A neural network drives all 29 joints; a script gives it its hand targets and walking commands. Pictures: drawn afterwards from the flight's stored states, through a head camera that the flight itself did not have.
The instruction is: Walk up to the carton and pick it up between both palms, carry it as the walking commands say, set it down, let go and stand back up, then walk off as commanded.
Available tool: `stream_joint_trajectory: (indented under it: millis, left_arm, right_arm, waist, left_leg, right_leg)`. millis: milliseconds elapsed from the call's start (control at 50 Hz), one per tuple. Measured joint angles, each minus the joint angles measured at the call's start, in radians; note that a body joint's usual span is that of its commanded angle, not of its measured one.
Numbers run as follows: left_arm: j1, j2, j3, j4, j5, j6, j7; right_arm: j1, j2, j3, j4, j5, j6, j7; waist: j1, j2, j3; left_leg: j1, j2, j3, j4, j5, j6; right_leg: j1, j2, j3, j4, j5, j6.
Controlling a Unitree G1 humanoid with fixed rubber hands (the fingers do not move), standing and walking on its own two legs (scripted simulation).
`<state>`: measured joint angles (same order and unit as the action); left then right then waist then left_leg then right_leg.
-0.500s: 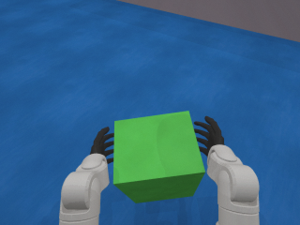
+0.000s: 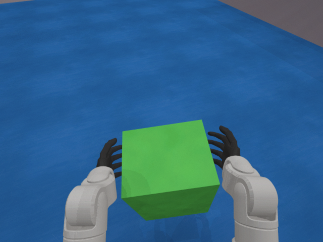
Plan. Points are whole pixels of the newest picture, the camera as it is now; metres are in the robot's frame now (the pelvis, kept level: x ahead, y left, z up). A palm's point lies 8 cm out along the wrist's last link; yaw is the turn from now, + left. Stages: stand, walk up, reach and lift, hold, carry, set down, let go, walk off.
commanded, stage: carry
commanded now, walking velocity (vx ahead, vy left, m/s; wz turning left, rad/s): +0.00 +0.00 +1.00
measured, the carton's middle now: (170, 176) +0.30 -0.02 +0.01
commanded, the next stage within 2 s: none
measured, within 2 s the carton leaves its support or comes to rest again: neither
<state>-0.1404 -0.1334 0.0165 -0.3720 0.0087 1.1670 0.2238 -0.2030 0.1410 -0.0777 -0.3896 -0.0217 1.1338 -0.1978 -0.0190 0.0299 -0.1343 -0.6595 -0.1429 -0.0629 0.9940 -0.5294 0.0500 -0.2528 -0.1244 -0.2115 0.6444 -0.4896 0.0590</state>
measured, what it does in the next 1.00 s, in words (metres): walks ahead, turning left: left foot, then right foot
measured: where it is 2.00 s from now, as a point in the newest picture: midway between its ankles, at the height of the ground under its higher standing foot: (70, 228)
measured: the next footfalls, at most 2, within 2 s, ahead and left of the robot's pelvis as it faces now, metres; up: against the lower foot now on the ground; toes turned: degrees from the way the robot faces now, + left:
left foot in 0.08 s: +0.14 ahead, +0.10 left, +0.01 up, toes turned +0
right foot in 0.34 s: +0.12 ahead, -0.06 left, +0.00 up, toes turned +12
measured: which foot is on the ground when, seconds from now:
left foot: up 0.00-0.06, down 0.08-0.32, up 0.34-0.50, down 0.52-0.72, up 0.74-0.98, down 1.00-1.00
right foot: down 0.00-0.08, up 0.10-0.32, down 0.34-0.52, up 0.54-0.70, down 0.72-1.00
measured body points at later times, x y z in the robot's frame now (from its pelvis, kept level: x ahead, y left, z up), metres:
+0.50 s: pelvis +0.15 +0.09 +0.00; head +0.17 +0.08 +0.45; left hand +0.32 +0.35 +0.08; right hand +0.48 +0.12 +0.09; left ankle +0.16 +0.21 -0.69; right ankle +0.09 -0.07 -0.70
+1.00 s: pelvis +0.25 +0.23 -0.01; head +0.28 +0.23 +0.44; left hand +0.28 +0.54 +0.06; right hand +0.52 +0.41 +0.07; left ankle +0.22 +0.38 -0.71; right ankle +0.26 +0.03 -0.67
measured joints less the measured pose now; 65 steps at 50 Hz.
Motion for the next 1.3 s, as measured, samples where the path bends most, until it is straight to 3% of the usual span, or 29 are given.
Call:
stream_joint_trajectory:
  millis: [80, 100, 120, 180, 240, 300, 320, 340, 380, 420, 500, 520, 560, 600, 640, 700, 720, 760, 800, 860, 920, 960, 1000, 1020, 1080, 1160, 1220, 1260, 1300]
  left_arm:
    - [0.002, 0.000, -0.001, 0.001, 0.000, 0.010, 0.000]
    - [0.001, 0.001, -0.001, 0.001, 0.000, 0.013, 0.000]
    - [0.001, 0.002, 0.001, 0.001, 0.000, 0.014, 0.000]
    - [0.011, 0.002, 0.006, 0.001, 0.000, 0.029, 0.002]
    - [0.013, 0.002, 0.008, 0.001, 0.000, 0.038, 0.003]
    - [0.012, 0.002, 0.009, 0.002, 0.000, 0.030, 0.003]
    - [0.011, 0.002, 0.010, 0.002, 0.000, 0.026, 0.003]
    - [0.007, 0.001, 0.010, 0.003, 0.000, 0.016, 0.003]
    - [0.007, 0.001, 0.009, 0.004, 0.000, -0.002, 0.003]
    - [0.008, 0.000, 0.007, 0.004, 0.000, -0.016, 0.002]
    - [0.008, 0.001, 0.006, 0.004, 0.000, -0.006, 0.002]
    - [0.009, 0.001, 0.006, 0.004, 0.000, -0.001, 0.002]
    - [0.008, 0.002, 0.008, 0.005, 0.000, 0.001, 0.002]
    - [0.009, 0.003, 0.012, 0.006, 0.000, 0.007, 0.002]
    - [0.013, 0.003, 0.014, 0.014, 0.000, 0.011, 0.001]
    - [0.014, 0.003, 0.017, 0.014, 0.000, 0.019, 0.001]
    - [0.015, 0.002, 0.017, 0.014, 0.000, 0.019, 0.001]
    - [0.014, 0.002, 0.017, 0.016, 0.000, 0.016, 0.001]
    - [0.015, 0.001, 0.016, 0.015, 0.000, 0.000, 0.000]
    - [0.015, 0.001, 0.016, 0.015, 0.000, -0.014, -0.002]
    - [0.016, 0.002, 0.016, 0.015, 0.000, -0.022, -0.002]
    - [0.017, 0.001, 0.016, 0.016, -0.001, -0.025, -0.002]
    - [0.019, 0.002, 0.016, 0.016, -0.002, -0.023, -0.002]
    - [0.018, 0.004, 0.019, 0.016, -0.003, -0.026, -0.004]
    - [0.018, 0.003, 0.023, 0.015, -0.007, -0.038, -0.005]
    - [0.018, 0.003, 0.023, 0.015, -0.007, -0.030, -0.005]
    - [0.018, 0.003, 0.025, 0.014, -0.007, -0.026, -0.005]
    - [0.018, 0.002, 0.025, 0.015, -0.007, -0.026, -0.005]
    - [0.023, 0.002, 0.019, 0.022, -0.007, -0.021, -0.005]
  right_arm:
    - [0.001, -0.001, 0.000, -0.001, 0.000, 0.012, -0.001]
    - [0.001, 0.000, 0.000, 0.000, 0.000, 0.013, -0.002]
    - [0.001, 0.001, 0.001, 0.005, 0.000, 0.011, -0.001]
    - [0.000, 0.001, 0.006, 0.022, 0.000, 0.021, -0.001]
    - [0.000, 0.001, 0.008, 0.029, 0.000, 0.028, -0.002]
    - [-0.002, 0.001, 0.008, 0.030, 0.000, 0.021, -0.002]
    - [-0.002, 0.002, 0.009, 0.030, 0.000, 0.016, -0.002]
    - [-0.001, 0.001, 0.009, 0.028, 0.000, 0.005, -0.002]
    - [-0.001, 0.000, 0.009, 0.028, 0.003, -0.012, -0.002]
    - [-0.001, 0.000, 0.009, 0.021, 0.003, -0.020, -0.003]
    - [-0.001, -0.001, 0.009, 0.020, 0.003, -0.008, -0.005]
    - [0.000, -0.001, 0.009, 0.020, 0.004, -0.004, -0.005]
    - [-0.001, 0.001, 0.010, 0.024, 0.004, -0.003, -0.006]
    - [-0.001, 0.001, 0.012, 0.033, 0.003, -0.003, -0.006]
    - [-0.001, 0.001, 0.013, 0.046, 0.003, 0.001, -0.007]
    - [-0.002, 0.002, 0.014, 0.050, 0.003, 0.009, -0.008]
    - [-0.002, 0.001, 0.014, 0.050, 0.003, 0.009, -0.008]
    - [-0.001, 0.001, 0.014, 0.051, 0.003, 0.007, -0.008]
    - [-0.002, 0.000, 0.015, 0.047, 0.004, -0.006, -0.008]
    - [-0.005, 0.001, 0.015, 0.045, 0.004, -0.015, -0.009]
    - [-0.005, 0.001, 0.017, 0.044, 0.004, -0.021, -0.010]
    - [-0.004, 0.000, 0.017, 0.043, 0.004, -0.023, -0.010]
    - [-0.003, 0.001, 0.018, 0.043, 0.004, -0.020, -0.011]
    - [-0.004, 0.001, 0.021, 0.044, 0.004, -0.023, -0.012]
    - [-0.004, 0.002, 0.023, 0.044, 0.004, -0.034, -0.014]
    - [-0.004, 0.002, 0.023, 0.044, 0.004, -0.026, -0.014]
    - [-0.005, 0.002, 0.024, 0.046, 0.004, -0.023, -0.014]
    - [-0.004, 0.001, 0.023, 0.046, 0.004, -0.023, -0.014]
    - [0.009, -0.001, 0.024, 0.047, 0.004, -0.019, -0.014]
  waist:
    - [0.004, 0.002, 0.035]
    - [0.004, 0.007, 0.047]
    - [0.006, 0.002, 0.063]
    - [0.018, -0.003, 0.096]
    - [0.019, -0.004, 0.106]
    - [0.026, 0.009, 0.085]
    - [0.027, 0.012, 0.068]
    - [0.023, 0.010, 0.054]
    - [-0.001, 0.010, 0.022]
    - [-0.006, 0.004, 0.012]
    - [0.009, -0.002, 0.040]
    - [0.012, -0.001, 0.058]
    - [0.021, 0.007, 0.076]
    - [0.029, -0.007, 0.083]
    - [0.034, -0.023, 0.099]
    - [0.031, -0.006, 0.091]
    - [0.031, 0.000, 0.079]
    - [-0.003, 0.013, 0.057]
    - [-0.013, 0.000, 0.041]
    - [-0.011, -0.006, 0.050]
    - [0.013, -0.003, 0.073]
    - [0.019, 0.001, 0.081]
    - [0.020, 0.023, 0.098]
    - [0.025, 0.019, 0.101]
    - [0.040, -0.027, 0.130]
    - [0.064, -0.022, 0.147]
    - [0.069, -0.020, 0.106]
    - [0.052, -0.020, 0.076]
    - [0.014, -0.005, 0.052]
  left_leg:
    - [0.060, 0.046, 0.015, -0.203, 0.138, 0.000]
    - [0.090, 0.041, 0.016, -0.238, 0.268, 0.003]
    - [0.100, 0.018, 0.017, -0.209, 0.292, 0.015]
    - [0.165, -0.048, 0.001, -0.221, 0.236, 0.055]
    - [0.224, -0.097, -0.045, -0.308, 0.260, 0.066]
    - [0.264, -0.128, -0.100, -0.416, 0.307, 0.066]
    - [0.257, -0.137, -0.111, -0.424, 0.313, 0.055]
    - [0.235, -0.148, -0.112, -0.369, 0.276, 0.031]
    - [0.139, -0.115, -0.060, -0.148, 0.062, 0.002]
    - [0.054, -0.043, 0.005, -0.026, -0.040, -0.014]
    - [0.023, 0.042, 0.042, -0.165, 0.082, -0.019]
    - [0.071, 0.044, 0.041, -0.249, 0.130, -0.019]
    - [0.122, 0.033, 0.040, -0.278, 0.374, -0.011]
    - [0.174, -0.010, 0.027, -0.274, 0.220, 0.009]
    - [0.195, -0.052, 0.020, -0.284, 0.241, 0.020]
    - [0.206, -0.076, -0.025, -0.328, 0.287, 0.023]
    - [0.200, -0.083, -0.039, -0.330, 0.286, 0.017]
    - [0.128, -0.078, -0.026, -0.166, 0.135, -0.023]
    - [0.024, -0.025, 0.033, 0.046, 0.024, -0.035]
    - [-0.084, 0.068, 0.058, 0.147, 0.014, -0.045]
    - [-0.117, 0.130, 0.059, 0.031, 0.104, -0.045]
    - [-0.073, 0.121, 0.071, -0.123, 0.186, -0.047]
    - [0.059, 0.106, 0.078, -0.306, 0.355, -0.048]
    - [0.077, 0.101, 0.079, -0.299, 0.410, -0.010]
    - [0.119, 0.066, 0.081, -0.260, 0.283, 0.000]
    - [0.177, 0.065, 0.082, -0.309, 0.294, 0.000]
    - [0.187, 0.072, 0.083, -0.350, 0.294, 0.000]
    - [0.177, 0.071, 0.083, -0.328, 0.270, -0.001]
    - [0.140, 0.085, 0.083, -0.216, 0.180, -0.001]
  right_leg:
    - [0.020, -0.075, -0.050, 0.190, 0.005, 0.032]
    - [0.004, -0.082, -0.022, 0.305, 0.008, 0.045]
    - [-0.021, -0.081, 0.025, 0.417, -0.041, 0.050]
    - [-0.086, -0.039, 0.156, 0.544, -0.123, 0.056]
    - [-0.116, -0.006, 0.190, 0.463, -0.155, 0.057]
    - [-0.114, 0.031, 0.179, 0.232, -0.156, 0.057]
    - [-0.095, 0.034, 0.159, 0.102, -0.082, 0.056]
    - [-0.075, 0.026, 0.136, 0.021, 0.098, 0.034]
    - [-0.056, 0.006, 0.062, 0.023, 0.058, -0.012]
    - [-0.029, -0.010, -0.001, 0.025, 0.001, -0.025]
    - [0.011, -0.072, -0.074, 0.144, -0.005, -0.005]
    - [0.011, -0.098, -0.074, 0.243, 0.013, 0.007]
    - [-0.029, -0.100, -0.001, 0.465, -0.030, 0.031]
    - [-0.076, -0.091, 0.089, 0.559, -0.084, 0.041]
    - [-0.106, -0.079, 0.152, 0.530, -0.132, 0.043]
    - [-0.104, -0.031, 0.147, 0.258, -0.179, 0.048]
    - [-0.087, -0.026, 0.126, 0.139, -0.088, 0.043]
    - [-0.072, -0.040, 0.061, 0.110, 0.017, -0.012]
    - [-0.063, -0.064, 0.004, 0.108, -0.014, -0.026]
    - [-0.029, -0.095, -0.069, 0.108, -0.025, -0.021]
    - [0.019, -0.111, -0.118, 0.111, -0.020, -0.001]
    - [0.023, -0.134, -0.130, 0.183, 0.004, 0.016]
    - [0.008, -0.150, -0.102, 0.362, 0.082, 0.038]
    - [-0.025, -0.148, -0.053, 0.466, 0.065, 0.042]
    - [-0.109, -0.114, 0.093, 0.597, -0.029, 0.043]
    - [-0.163, -0.088, 0.119, 0.523, -0.075, 0.044]
    - [-0.152, -0.055, 0.099, 0.257, -0.082, 0.044]
    - [-0.109, -0.046, 0.077, 0.060, 0.028, 0.034]
    - [-0.085, -0.046, 0.039, 0.052, 0.084, 0.009]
